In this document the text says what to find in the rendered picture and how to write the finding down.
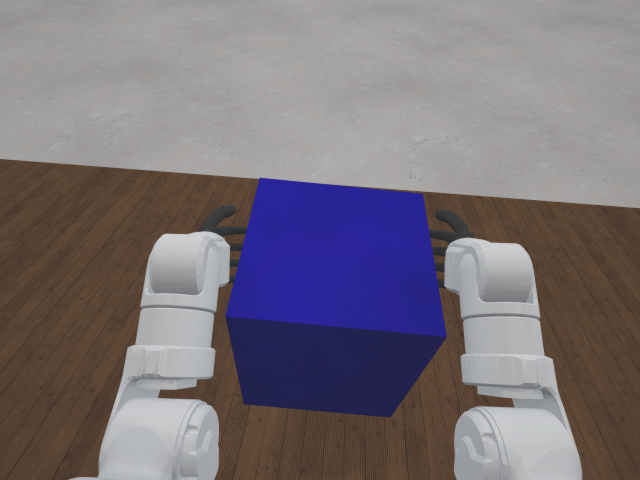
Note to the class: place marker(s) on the right robot upper arm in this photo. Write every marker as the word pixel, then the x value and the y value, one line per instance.
pixel 505 443

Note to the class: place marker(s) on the carton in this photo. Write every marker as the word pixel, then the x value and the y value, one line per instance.
pixel 335 305

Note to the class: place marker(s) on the left robot upper arm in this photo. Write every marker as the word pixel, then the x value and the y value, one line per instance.
pixel 161 439

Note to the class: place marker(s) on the robot left hand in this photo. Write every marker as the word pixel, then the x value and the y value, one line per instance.
pixel 213 220

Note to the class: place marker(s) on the robot left forearm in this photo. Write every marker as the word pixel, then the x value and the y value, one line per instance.
pixel 179 299

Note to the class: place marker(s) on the robot right hand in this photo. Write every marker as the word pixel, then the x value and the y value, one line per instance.
pixel 461 228

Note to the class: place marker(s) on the robot right forearm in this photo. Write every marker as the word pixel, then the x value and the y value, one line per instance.
pixel 504 354

